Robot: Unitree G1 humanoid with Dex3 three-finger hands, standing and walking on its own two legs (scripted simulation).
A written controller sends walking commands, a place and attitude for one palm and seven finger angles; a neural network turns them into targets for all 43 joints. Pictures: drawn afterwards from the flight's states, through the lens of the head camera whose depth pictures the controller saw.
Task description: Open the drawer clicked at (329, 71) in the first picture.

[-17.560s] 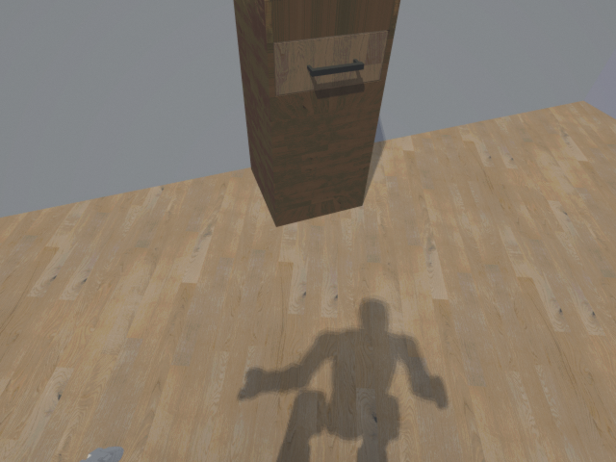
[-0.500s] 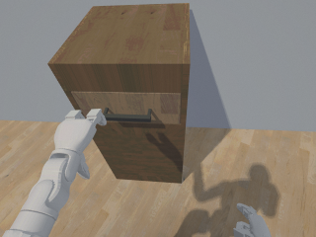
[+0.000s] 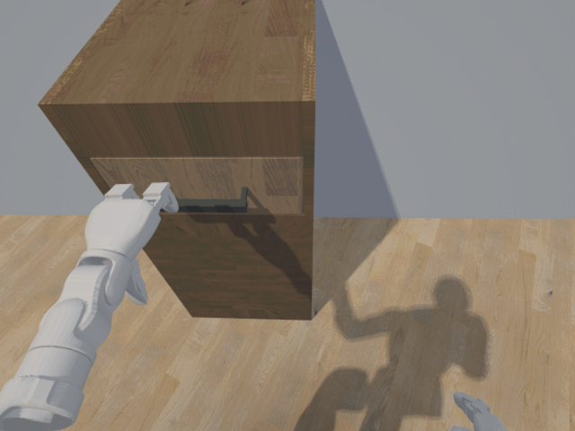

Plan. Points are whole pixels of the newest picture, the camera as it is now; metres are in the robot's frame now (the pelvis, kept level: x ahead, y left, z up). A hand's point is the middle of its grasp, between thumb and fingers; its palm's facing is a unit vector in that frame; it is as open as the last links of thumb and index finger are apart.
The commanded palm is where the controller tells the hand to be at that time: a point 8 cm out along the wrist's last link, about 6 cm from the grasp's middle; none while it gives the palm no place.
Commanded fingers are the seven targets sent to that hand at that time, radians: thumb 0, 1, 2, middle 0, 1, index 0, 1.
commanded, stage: move the hooked fingers above the handle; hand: left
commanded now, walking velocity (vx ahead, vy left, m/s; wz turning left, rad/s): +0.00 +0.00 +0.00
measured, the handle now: (201, 198) +0.51 +0.23 -0.04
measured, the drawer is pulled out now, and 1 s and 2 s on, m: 0.00 0.00 0.00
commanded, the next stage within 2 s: none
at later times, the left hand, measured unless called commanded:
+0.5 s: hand (159, 214) +0.42 +0.26 +0.02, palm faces -0.01 -0.03 -1.00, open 13.9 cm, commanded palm +0.40 +0.26 +0.08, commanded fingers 0.00 -0.50 0.30 -0.30 -1.20 -0.30 -1.20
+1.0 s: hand (171, 204) +0.46 +0.25 +0.01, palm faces -0.05 +0.00 -1.00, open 13.9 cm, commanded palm +0.43 +0.24 +0.07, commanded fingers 0.00 -0.50 0.30 -0.30 -1.20 -0.30 -1.20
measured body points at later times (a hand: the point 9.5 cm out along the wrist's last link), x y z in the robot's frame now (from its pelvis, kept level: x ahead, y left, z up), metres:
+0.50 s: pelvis +0.00 +0.02 -0.01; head +0.07 +0.01 +0.43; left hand +0.42 +0.26 +0.08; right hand +0.08 -0.24 -0.14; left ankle -0.04 +0.11 -0.73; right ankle +0.01 -0.09 -0.73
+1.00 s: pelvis +0.00 +0.02 -0.01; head +0.09 +0.00 +0.43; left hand +0.45 +0.25 +0.06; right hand +0.05 -0.24 -0.15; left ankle -0.04 +0.11 -0.73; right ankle +0.01 -0.09 -0.73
